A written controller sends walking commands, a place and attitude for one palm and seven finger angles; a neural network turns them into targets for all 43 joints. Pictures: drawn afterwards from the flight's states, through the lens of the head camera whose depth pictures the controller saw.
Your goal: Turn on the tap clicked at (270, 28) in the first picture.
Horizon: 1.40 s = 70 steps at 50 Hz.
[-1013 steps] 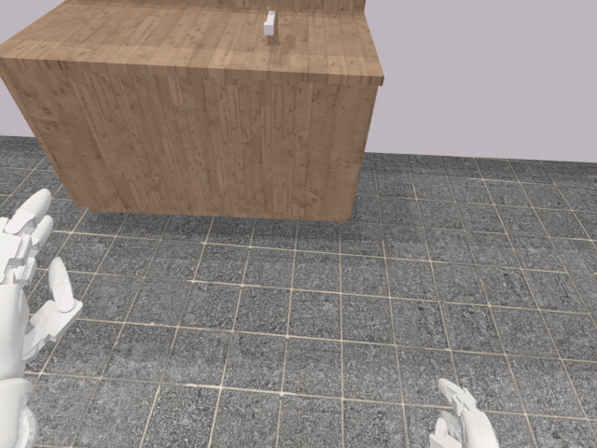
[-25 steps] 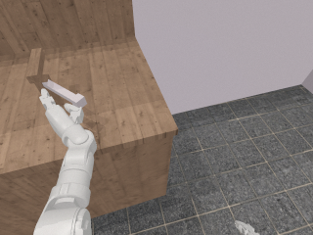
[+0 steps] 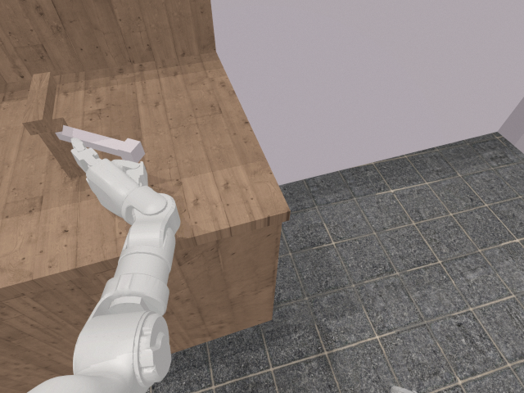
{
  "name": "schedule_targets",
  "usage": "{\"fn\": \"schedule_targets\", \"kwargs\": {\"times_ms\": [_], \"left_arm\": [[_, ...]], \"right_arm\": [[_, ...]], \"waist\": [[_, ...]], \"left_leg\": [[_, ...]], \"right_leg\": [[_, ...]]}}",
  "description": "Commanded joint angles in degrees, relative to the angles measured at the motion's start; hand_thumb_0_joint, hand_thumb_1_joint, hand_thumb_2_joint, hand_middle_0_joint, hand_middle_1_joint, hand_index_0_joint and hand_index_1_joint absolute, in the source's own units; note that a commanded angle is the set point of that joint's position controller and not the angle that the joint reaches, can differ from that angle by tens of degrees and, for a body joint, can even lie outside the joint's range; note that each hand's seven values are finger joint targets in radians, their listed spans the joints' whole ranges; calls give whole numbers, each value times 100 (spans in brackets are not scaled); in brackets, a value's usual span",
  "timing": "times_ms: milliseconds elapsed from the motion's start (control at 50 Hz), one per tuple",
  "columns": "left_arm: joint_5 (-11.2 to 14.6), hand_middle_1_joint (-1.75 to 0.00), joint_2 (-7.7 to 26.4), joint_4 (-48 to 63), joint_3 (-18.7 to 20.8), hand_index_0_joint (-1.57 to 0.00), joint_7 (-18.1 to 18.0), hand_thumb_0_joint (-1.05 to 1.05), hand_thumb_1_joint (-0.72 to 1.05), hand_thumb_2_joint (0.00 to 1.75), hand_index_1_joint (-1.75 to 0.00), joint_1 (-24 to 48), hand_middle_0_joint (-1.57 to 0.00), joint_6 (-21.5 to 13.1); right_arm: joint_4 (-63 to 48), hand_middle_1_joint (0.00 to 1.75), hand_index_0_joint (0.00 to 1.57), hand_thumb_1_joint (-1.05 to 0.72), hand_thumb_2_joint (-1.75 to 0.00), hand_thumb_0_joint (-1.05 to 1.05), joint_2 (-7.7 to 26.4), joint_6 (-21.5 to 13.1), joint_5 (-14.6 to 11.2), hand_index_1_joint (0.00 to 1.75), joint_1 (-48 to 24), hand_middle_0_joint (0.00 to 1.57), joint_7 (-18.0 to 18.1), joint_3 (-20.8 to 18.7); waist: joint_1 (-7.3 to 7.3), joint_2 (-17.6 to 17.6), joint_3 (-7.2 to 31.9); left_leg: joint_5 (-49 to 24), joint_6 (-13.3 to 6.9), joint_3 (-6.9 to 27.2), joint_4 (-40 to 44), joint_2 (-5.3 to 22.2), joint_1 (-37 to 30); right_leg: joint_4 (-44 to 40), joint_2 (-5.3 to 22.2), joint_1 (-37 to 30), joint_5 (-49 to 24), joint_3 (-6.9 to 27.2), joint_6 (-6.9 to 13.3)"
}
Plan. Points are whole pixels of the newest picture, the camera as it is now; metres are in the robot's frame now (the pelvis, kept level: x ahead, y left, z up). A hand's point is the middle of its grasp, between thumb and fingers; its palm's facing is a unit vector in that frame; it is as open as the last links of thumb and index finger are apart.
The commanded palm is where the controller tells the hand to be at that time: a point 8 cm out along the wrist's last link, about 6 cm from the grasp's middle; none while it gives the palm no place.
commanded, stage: push the lever round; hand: left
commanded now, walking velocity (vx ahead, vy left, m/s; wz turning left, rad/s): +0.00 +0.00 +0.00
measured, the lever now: (131, 151) +0.47 +0.21 +0.11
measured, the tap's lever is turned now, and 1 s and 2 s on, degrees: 53 78 79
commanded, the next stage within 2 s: lift the hand up off the lever in 0.84 s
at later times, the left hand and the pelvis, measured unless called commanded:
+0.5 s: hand (157, 155) +0.48 +0.17 +0.10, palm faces +0.82 -0.56 -0.13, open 7.9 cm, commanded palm +0.42 +0.19 +0.10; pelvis +0.00 -0.02 -0.01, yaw +0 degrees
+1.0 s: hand (159, 139) +0.51 +0.17 +0.10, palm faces +0.81 -0.58 -0.14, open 7.9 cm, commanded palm +0.45 +0.20 +0.11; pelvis +0.00 -0.03 -0.01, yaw +0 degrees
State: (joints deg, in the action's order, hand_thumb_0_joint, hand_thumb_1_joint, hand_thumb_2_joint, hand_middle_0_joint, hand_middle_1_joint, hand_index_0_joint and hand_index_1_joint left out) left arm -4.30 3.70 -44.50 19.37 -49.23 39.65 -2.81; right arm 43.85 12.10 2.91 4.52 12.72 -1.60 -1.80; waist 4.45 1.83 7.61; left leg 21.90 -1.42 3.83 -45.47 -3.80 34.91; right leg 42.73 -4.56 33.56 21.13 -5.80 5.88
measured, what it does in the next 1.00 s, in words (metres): stands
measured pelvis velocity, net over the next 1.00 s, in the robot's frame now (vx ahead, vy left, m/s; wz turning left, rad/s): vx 0.00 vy -0.03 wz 0.00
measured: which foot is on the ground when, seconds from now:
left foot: down 0.00-1.00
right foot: down 0.00-1.00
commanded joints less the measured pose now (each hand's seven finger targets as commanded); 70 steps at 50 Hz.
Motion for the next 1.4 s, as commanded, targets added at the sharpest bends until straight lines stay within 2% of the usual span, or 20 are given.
{"fn": "schedule_targets", "kwargs": {"times_ms": [0,40,100,220,300,520,600,620,760,780,800,840,900,940,980,1080,1180,1280,1320,1380], "left_arm": [[-293,-15,793,1081,-204,-15,-143,0,90,90,-15,2844,-15,-285],[-302,-15,769,1107,-183,-15,-183,0,90,90,-15,2880,-15,-290],[-320,-15,840,843,-71,-15,-243,0,90,90,-15,2926,-15,-225],[-454,-15,910,459,39,-15,-429,0,90,90,-15,3608,-15,-242],[-523,-15,1099,420,205,-15,-478,0,90,90,-15,3558,-15,-273],[-598,-15,1525,188,451,-15,-369,0,90,90,-15,3797,-15,-317],[-590,-15,1811,-100,622,-15,-322,0,90,90,-15,3863,-15,-280],[-595,-15,1946,-24,690,-15,-304,0,90,90,-15,4021,-15,-310],[-625,-15,1878,-409,528,-15,-211,0,90,90,-15,4224,-15,-331],[-625,-15,2120,-512,729,-15,-227,0,90,90,-15,4222,-15,-339],[-630,-15,2096,-479,668,-15,-220,0,90,90,-15,4343,-15,-360],[-628,-15,2234,-377,771,-15,-226,0,90,90,-15,4415,-15,-432],[-652,-15,2109,-648,682,-15,-207,0,90,90,-15,4431,-15,-419],[-663,-15,2398,-749,913,-15,-198,0,90,90,-15,4307,-15,-399],[-640,-15,2467,-454,957,-15,-186,0,90,90,-15,4342,-15,-435],[-597,-15,2310,-259,926,-15,-100,0,90,90,-15,3808,-15,-393],[-514,-15,1937,-12,594,-15,-48,0,90,90,-15,3965,-15,-365],[-501,-15,1841,238,545,-15,-86,0,90,90,-15,3931,-15,-411],[-509,-15,1549,371,306,-15,-75,0,90,90,-15,3892,-15,-353],[-448,-15,1263,179,172,-15,-107,0,90,90,-15,3781,-15,-174]], "right_arm": [[-533,30,20,-90,-90,0,750,-207,12,30,1,20,-7,-208],[-546,30,20,-90,-90,0,747,-216,22,30,44,20,-32,-218],[-529,30,20,-90,-90,0,756,-230,39,30,78,20,-50,-209],[-384,30,20,-90,-90,0,760,-309,93,30,162,20,-90,-207],[-411,30,20,-90,-90,0,758,-337,123,30,278,20,-125,-217],[-409,30,20,-90,-90,0,820,-347,126,30,539,20,-103,-238],[-406,30,20,-90,-90,0,851,-348,103,30,604,20,-81,-224],[-383,30,20,-90,-90,0,861,-334,103,30,634,20,-74,-221],[-361,30,20,-90,-90,0,887,-362,99,30,792,20,-107,-205],[-341,30,20,-90,-90,0,902,-368,103,30,850,20,-103,-213],[-338,30,20,-90,-90,0,913,-370,107,30,871,20,-104,-208],[-351,30,20,-90,-90,0,917,-364,115,30,945,20,-116,-219],[-307,30,20,-90,-90,0,924,-377,139,30,1019,20,-153,-208],[-339,30,20,-90,-90,0,957,-355,130,30,1080,20,-155,-213],[-385,30,20,-90,-90,0,948,-333,129,30,1121,20,-160,-219],[-449,30,20,-90,-90,0,951,-305,113,30,1177,20,-212,-234],[-403,30,20,-90,-90,0,950,-336,84,30,1074,20,-220,-250],[-327,30,20,-90,-90,0,928,-360,120,30,1023,20,-233,-264],[-329,30,20,-90,-90,0,905,-336,126,30,976,20,-254,-278],[-322,30,20,-90,-90,0,903,-321,128,30,911,20,-276,-275]], "waist": [[131,-119,2053],[110,-4,2150],[173,-349,2082],[285,-121,1890],[262,-173,2324],[333,-193,2282],[387,-365,2138],[384,-210,2221],[531,-97,2193],[513,-157,2205],[552,-175,2239],[491,17,2461],[571,-34,2387],[510,-89,2409],[448,-39,2692],[338,46,2698],[457,-57,2244],[413,138,2286],[391,337,2324],[395,143,2087]], "left_leg": [[-1755,132,-6,266,229,-686],[-1823,141,-7,270,222,-708],[-1554,67,-38,230,207,-422],[-1260,30,-19,238,205,-314],[-1372,10,-73,122,188,-212],[-1187,-60,-119,142,163,124],[-870,-78,-158,112,151,479],[-896,-79,-136,124,148,467],[-825,-104,-151,94,164,456],[-783,-106,-134,72,170,518],[-786,-103,-135,80,173,539],[-927,-106,-134,84,167,433],[-973,-109,-140,39,186,444],[-966,-115,-137,51,182,547],[-1145,-104,-157,52,183,470],[-1513,-99,-183,136,198,143],[-1381,-122,-154,260,201,-72],[-1689,-95,-103,290,204,-477],[-1923,-54,-64,320,206,-734],[-2049,-6,-44,381,224,-829]], "right_leg": [[-544,438,-1132,-2019,497,-486],[-504,432,-1146,-2034,484,-479],[-569,503,-1234,-2162,555,-573],[-603,486,-892,-1631,524,-544],[-515,553,-1146,-2168,621,-625],[-540,625,-1387,-2491,757,-706],[-675,716,-1493,-2419,972,-799],[-642,725,-1540,-2419,973,-771],[-652,675,-1282,-2271,949,-781],[-664,679,-1307,-2223,966,-785],[-666,690,-1335,-2265,989,-799],[-589,670,-1417,-2409,952,-773],[-555,642,-1272,-2483,894,-785],[-541,642,-1366,-2502,905,-783],[-525,671,-1688,-2889,976,-804],[-484,571,-1782,-3190,803,-754],[-678,505,-1540,-2777,742,-728],[-637,449,-1440,-2794,627,-659],[-594,395,-1324,-2654,524,-574],[-644,351,-1181,-2557,443,-557]]}}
